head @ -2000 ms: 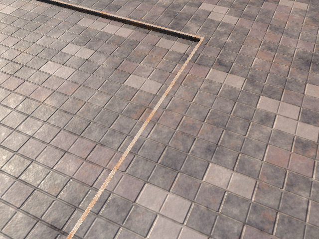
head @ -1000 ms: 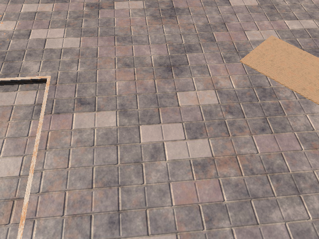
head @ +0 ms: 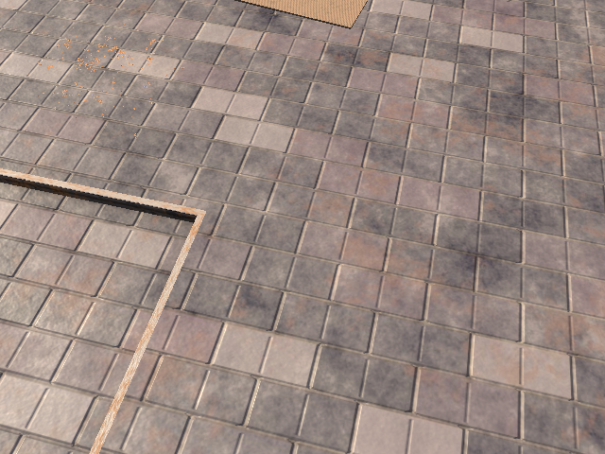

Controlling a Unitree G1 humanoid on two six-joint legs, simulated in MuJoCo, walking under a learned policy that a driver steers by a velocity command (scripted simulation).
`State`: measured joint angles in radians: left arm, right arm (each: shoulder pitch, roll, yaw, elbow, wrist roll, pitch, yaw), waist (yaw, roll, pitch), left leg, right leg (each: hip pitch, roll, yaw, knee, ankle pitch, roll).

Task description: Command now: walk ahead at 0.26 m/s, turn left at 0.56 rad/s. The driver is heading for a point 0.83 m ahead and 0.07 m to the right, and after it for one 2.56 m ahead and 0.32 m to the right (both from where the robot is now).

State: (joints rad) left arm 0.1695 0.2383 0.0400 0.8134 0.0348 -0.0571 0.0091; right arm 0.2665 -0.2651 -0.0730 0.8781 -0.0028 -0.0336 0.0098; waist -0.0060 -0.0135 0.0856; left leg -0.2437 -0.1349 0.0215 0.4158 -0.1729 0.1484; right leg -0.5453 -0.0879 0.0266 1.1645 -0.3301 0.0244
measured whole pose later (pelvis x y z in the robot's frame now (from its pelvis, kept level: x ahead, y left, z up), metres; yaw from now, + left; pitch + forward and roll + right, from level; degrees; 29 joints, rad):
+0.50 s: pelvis +0.14 -0.05 +0.00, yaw +10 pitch -1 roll +1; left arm 0.19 0.22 0.00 0.82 0.02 -0.02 0.03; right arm 0.23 -0.27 -0.04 0.86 -0.02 0.04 -0.02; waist -0.01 0.04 0.07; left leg -0.31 -0.10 -0.10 0.93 -0.50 0.01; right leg -0.31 0.03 -0.03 0.44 -0.12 -0.06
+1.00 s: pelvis +0.21 -0.05 +0.00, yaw +10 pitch +1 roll +0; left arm 0.13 0.27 0.05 0.86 0.02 -0.02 -0.04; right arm 0.48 -0.23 -0.04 1.07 -0.02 -0.06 -0.01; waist -0.07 -0.01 -0.01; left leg 0.03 -0.01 -0.05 0.24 -0.30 0.02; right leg -0.41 -0.03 -0.05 0.62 -0.28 -0.03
